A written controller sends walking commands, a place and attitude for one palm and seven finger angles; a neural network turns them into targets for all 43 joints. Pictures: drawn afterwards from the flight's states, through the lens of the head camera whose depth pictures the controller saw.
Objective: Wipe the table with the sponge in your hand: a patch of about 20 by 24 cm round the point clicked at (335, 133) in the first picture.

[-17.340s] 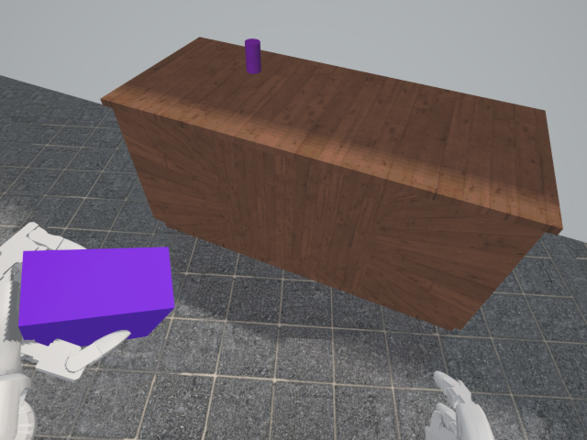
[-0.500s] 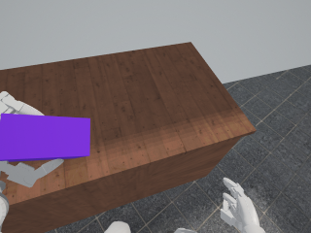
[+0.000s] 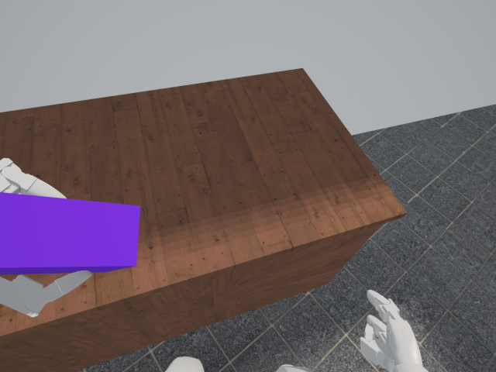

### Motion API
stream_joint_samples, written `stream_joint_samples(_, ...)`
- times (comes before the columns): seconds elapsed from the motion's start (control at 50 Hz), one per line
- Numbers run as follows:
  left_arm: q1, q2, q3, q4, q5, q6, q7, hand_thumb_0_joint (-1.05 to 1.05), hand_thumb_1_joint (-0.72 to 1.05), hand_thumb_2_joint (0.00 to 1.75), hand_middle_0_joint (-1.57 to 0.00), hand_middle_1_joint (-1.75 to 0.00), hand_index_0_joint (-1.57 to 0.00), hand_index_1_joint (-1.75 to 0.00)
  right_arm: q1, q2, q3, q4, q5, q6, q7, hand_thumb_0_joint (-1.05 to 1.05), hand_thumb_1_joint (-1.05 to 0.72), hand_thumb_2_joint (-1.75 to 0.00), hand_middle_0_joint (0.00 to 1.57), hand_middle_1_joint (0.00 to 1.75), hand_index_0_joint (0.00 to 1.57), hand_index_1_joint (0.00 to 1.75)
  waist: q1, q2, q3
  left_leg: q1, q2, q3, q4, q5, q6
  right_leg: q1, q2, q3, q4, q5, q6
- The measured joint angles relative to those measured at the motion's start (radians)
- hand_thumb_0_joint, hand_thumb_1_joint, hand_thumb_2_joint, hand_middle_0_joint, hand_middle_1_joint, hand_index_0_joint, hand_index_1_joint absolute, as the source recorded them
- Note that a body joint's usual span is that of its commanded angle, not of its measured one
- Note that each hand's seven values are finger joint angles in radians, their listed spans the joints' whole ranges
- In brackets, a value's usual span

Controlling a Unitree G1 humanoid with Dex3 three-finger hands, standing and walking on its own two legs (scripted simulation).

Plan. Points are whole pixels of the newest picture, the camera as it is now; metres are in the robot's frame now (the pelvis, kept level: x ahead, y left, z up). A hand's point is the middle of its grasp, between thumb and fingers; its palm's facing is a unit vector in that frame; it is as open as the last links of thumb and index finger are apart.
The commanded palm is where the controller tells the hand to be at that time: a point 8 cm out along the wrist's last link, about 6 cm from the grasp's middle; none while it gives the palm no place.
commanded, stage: shuffle to correct the standing spot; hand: left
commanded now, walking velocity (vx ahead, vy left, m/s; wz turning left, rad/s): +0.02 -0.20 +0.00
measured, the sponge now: (84, 242) +0.23 +0.22 +0.14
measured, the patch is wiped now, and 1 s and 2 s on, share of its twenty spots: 0.00 0.00 0.00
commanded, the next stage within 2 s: none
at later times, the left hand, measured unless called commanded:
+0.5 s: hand (43, 235) +0.22 +0.24 +0.18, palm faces +0.32 -0.82 -0.47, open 10.5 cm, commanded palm +0.16 +0.28 +0.19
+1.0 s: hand (53, 236) +0.22 +0.23 +0.17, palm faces +0.32 -0.84 -0.45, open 10.5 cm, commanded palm +0.16 +0.27 +0.19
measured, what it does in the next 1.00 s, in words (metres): stands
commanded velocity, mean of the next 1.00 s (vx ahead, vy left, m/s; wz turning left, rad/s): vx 0.02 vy -0.20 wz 0.00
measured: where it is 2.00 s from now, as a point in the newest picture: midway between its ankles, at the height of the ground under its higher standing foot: outside the picture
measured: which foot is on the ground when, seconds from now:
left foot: down 0.00-1.00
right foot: down 0.00-1.00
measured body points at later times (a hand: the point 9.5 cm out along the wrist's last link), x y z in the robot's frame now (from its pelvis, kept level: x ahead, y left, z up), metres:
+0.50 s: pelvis +0.00 +0.00 +0.00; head +0.05 +0.01 +0.45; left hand +0.19 +0.28 +0.20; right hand +0.18 -0.22 -0.08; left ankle +0.02 +0.18 -0.73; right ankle +0.04 -0.12 -0.73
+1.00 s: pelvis +0.00 -0.01 +0.00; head +0.04 +0.01 +0.45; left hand +0.20 +0.28 +0.20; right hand +0.18 -0.24 -0.07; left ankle +0.02 +0.18 -0.72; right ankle +0.04 -0.12 -0.73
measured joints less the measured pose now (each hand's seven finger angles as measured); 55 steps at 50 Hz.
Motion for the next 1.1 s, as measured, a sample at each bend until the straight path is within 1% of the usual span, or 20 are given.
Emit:
stream_joint_samples(0.08, -0.029, -0.026, -0.014, 0.013, 0.001, 0.010, 0.004, -0.01, -0.54, 1.03, -0.69, -1.37, -0.69, -1.37, -0.007, 0.008, 0.011, -0.005, 0.002, 0.000, 0.000, 0.02, -0.91, -0.90, 0.20, 0.30, 0.20, 0.30, 0.008, -0.006, -0.011, 0.005, -0.009, 0.007, -0.018, 0.014, -0.007, 0.000, -0.010, 0.007, -0.009, 0.009, 0.009)
stream_joint_samples(0.14, -0.044, -0.025, -0.017, 0.028, 0.006, 0.016, 0.004, -0.01, -0.54, 1.03, -0.69, -1.37, -0.69, -1.37, -0.007, 0.019, 0.018, -0.018, 0.004, -0.002, 0.002, 0.02, -0.90, -0.90, 0.20, 0.30, 0.20, 0.30, 0.010, -0.005, -0.013, 0.004, -0.011, 0.005, -0.021, 0.020, -0.010, -0.001, -0.013, 0.005, -0.009, 0.012, 0.012)
stream_joint_samples(0.2, -0.052, -0.023, -0.018, 0.036, 0.010, 0.022, 0.004, -0.01, -0.54, 1.03, -0.69, -1.37, -0.69, -1.37, -0.008, 0.029, 0.026, -0.021, 0.006, -0.001, 0.010, 0.02, -0.90, -0.90, 0.20, 0.30, 0.20, 0.30, 0.014, 0.003, -0.008, 0.002, -0.004, -0.001, -0.010, 0.016, -0.011, 0.003, -0.005, 0.000, -0.011, 0.013, 0.008)
stream_joint_samples(0.24, -0.054, -0.028, -0.024, 0.035, 0.009, 0.024, 0.003, -0.01, -0.54, 1.03, -0.69, -1.37, -0.69, -1.37, -0.007, 0.030, 0.029, -0.021, 0.005, 0.001, 0.015, 0.02, -0.90, -0.90, 0.20, 0.30, 0.20, 0.30, 0.015, 0.006, -0.010, -0.002, -0.001, -0.004, -0.005, 0.012, -0.006, 0.003, -0.002, -0.004, -0.013, 0.015, 0.005)
stream_joint_samples(0.3, -0.049, -0.042, -0.036, 0.022, 0.007, 0.028, 0.005, -0.01, -0.54, 1.03, -0.69, -1.37, -0.69, -1.37, -0.003, 0.026, 0.032, -0.017, 0.005, 0.004, 0.017, 0.02, -0.90, -0.90, 0.20, 0.30, 0.20, 0.30, 0.011, 0.004, -0.011, -0.004, -0.002, -0.004, -0.006, 0.011, 0.006, 0.003, -0.002, -0.003, -0.018, 0.017, 0.004)
stream_joint_samples(0.36, -0.041, -0.046, -0.045, 0.011, 0.006, 0.030, 0.005, -0.01, -0.54, 1.03, -0.69, -1.37, -0.69, -1.37, 0.007, 0.019, 0.030, -0.018, 0.006, 0.007, 0.015, 0.02, -0.90, -0.90, 0.20, 0.30, 0.20, 0.30, 0.006, 0.002, -0.013, 0.000, -0.004, 0.000, -0.023, 0.022, -0.008, 0.003, -0.006, 0.001, -0.027, 0.022, 0.007)
stream_joint_samples(0.42, -0.033, -0.022, -0.032, 0.006, 0.009, 0.029, 0.006, -0.01, -0.54, 1.03, -0.69, -1.37, -0.69, -1.37, 0.013, 0.020, 0.027, -0.018, 0.009, 0.008, 0.010, 0.02, -0.90, -0.90, 0.20, 0.30, 0.20, 0.30, 0.000, 0.001, -0.009, 0.006, -0.005, 0.002, -0.034, 0.028, -0.015, 0.002, -0.007, 0.001, -0.025, 0.021, 0.007)
stream_joint_samples(0.5, -0.027, 0.001, -0.012, 0.012, 0.009, 0.024, 0.005, -0.01, -0.54, 1.03, -0.69, -1.37, -0.69, -1.37, 0.017, 0.017, 0.020, -0.015, 0.010, 0.011, 0.012, 0.02, -0.90, -0.90, 0.20, 0.30, 0.20, 0.30, -0.004, 0.020, -0.005, 0.009, 0.010, -0.009, -0.025, 0.021, -0.022, 0.013, 0.007, -0.009, -0.028, 0.019, -0.002)
stream_joint_samples(0.54, -0.018, -0.002, -0.011, 0.014, 0.006, 0.023, 0.005, -0.01, -0.54, 1.03, -0.69, -1.37, -0.69, -1.37, 0.018, 0.011, 0.017, -0.012, 0.009, 0.014, 0.014, 0.02, -0.90, -0.90, 0.20, 0.30, 0.20, 0.30, -0.006, 0.026, -0.011, 0.006, 0.014, -0.011, -0.019, 0.016, -0.012, 0.011, 0.012, -0.011, -0.026, 0.018, -0.008)
stream_joint_samples(0.58, -0.008, -0.011, -0.016, 0.014, 0.003, 0.025, 0.006, -0.01, -0.54, 1.03, -0.69, -1.37, -0.69, -1.37, 0.018, 0.004, 0.014, -0.007, 0.010, 0.017, 0.013, 0.02, -0.90, -0.90, 0.20, 0.30, 0.20, 0.30, -0.011, 0.025, -0.018, 0.004, 0.011, -0.008, -0.015, 0.009, 0.010, 0.007, 0.011, -0.010, -0.019, 0.014, -0.012)
stream_joint_samples(0.6, -0.003, -0.017, -0.021, 0.014, 0.000, 0.027, 0.008, -0.01, -0.54, 1.03, -0.69, -1.37, -0.69, -1.37, 0.018, 0.000, 0.013, -0.004, 0.010, 0.018, 0.011, 0.02, -0.90, -0.90, 0.20, 0.30, 0.20, 0.30, -0.014, 0.024, -0.022, 0.005, 0.009, -0.007, -0.018, 0.010, 0.015, 0.006, 0.009, -0.009, -0.018, 0.013, -0.012)
stream_joint_samples(0.62, 0.002, -0.023, -0.027, 0.014, -0.002, 0.029, 0.008, -0.01, -0.54, 1.03, -0.69, -1.37, -0.69, -1.37, 0.018, -0.004, 0.011, -0.002, 0.010, 0.020, 0.009, 0.02, -0.90, -0.90, 0.20, 0.30, 0.20, 0.30, -0.017, 0.022, -0.026, 0.008, 0.007, -0.005, -0.024, 0.013, 0.012, 0.005, 0.006, -0.007, -0.017, 0.012, -0.012)
stream_joint_samples(0.66, 0.008, -0.030, -0.037, 0.018, -0.003, 0.033, 0.007, -0.01, -0.54, 1.03, -0.69, -1.37, -0.69, -1.37, 0.021, -0.011, 0.008, -0.001, 0.010, 0.023, 0.004, 0.02, -0.90, -0.90, 0.20, 0.30, 0.20, 0.30, -0.020, 0.019, -0.033, 0.014, 0.004, -0.002, -0.042, 0.023, -0.005, 0.005, 0.002, -0.005, -0.022, 0.013, -0.009)
stream_joint_samples(0.72, 0.010, -0.021, -0.036, 0.023, 0.000, 0.036, 0.010, -0.01, -0.54, 1.03, -0.69, -1.37, -0.69, -1.37, 0.022, -0.012, 0.007, -0.003, 0.012, 0.024, -0.004, 0.02, -0.91, -0.90, 0.20, 0.30, 0.20, 0.30, -0.021, 0.019, -0.037, 0.018, 0.006, -0.002, -0.060, 0.035, -0.021, 0.006, 0.003, -0.005, -0.032, 0.020, -0.007)
stream_joint_samples(0.8, 0.003, -0.010, -0.022, 0.030, 0.003, 0.034, 0.015, -0.01, -0.54, 1.03, -0.69, -1.37, -0.69, -1.37, 0.018, -0.009, 0.006, -0.004, 0.012, 0.023, -0.005, 0.02, -0.91, -0.90, 0.20, 0.30, 0.20, 0.30, -0.016, 0.026, -0.034, 0.013, 0.015, -0.005, -0.052, 0.029, -0.010, 0.008, 0.012, -0.008, -0.040, 0.025, -0.013)
stream_joint_samples(0.86, 0.000, -0.017, -0.023, 0.027, 0.000, 0.037, 0.018, -0.01, -0.54, 1.03, -0.69, -1.37, -0.69, -1.37, 0.016, -0.008, 0.006, -0.002, 0.011, 0.024, -0.002, 0.02, -0.91, -0.90, 0.20, 0.30, 0.20, 0.30, -0.015, 0.023, -0.036, 0.013, 0.013, -0.003, -0.051, 0.027, 0.002, 0.007, 0.010, -0.007, -0.039, 0.024, -0.014)
stream_joint_samples(0.94, 0.002, -0.027, -0.034, 0.025, -0.002, 0.041, 0.017, -0.01, -0.54, 1.03, -0.69, -1.37, -0.69, -1.37, 0.012, -0.005, 0.009, -0.002, 0.010, 0.026, -0.004, 0.02, -0.91, -0.90, 0.20, 0.30, 0.20, 0.30, -0.017, 0.021, -0.040, 0.022, 0.012, 0.000, -0.066, 0.036, -0.019, 0.013, 0.007, -0.004, -0.047, 0.027, -0.009)
stream_joint_samples(1.06, -0.001, -0.021, -0.036, 0.031, 0.002, 0.045, 0.017, -0.01, -0.54, 1.03, -0.69, -1.37, -0.69, -1.37, 0.006, 0.003, 0.015, -0.006, 0.012, 0.030, -0.002, 0.02, -0.91, -0.90, 0.20, 0.30, 0.20, 0.30, -0.015, 0.020, -0.041, 0.015, 0.013, 0.001, -0.058, 0.031, -0.008, 0.014, 0.009, -0.002, -0.057, 0.032, -0.007)
stream_joint_samples(1.1, -0.002, -0.023, -0.035, 0.030, 0.001, 0.048, 0.020, -0.01, -0.54, 1.03, -0.69, -1.37, -0.69, -1.37, 0.004, 0.004, 0.018, -0.005, 0.013, 0.032, -0.002, 0.02, -0.91, -0.90, 0.20, 0.30, 0.20, 0.30, -0.015, 0.017, -0.039, 0.017, 0.011, 0.003, -0.061, 0.032, -0.011, 0.016, 0.007, 0.000, -0.061, 0.034, -0.005)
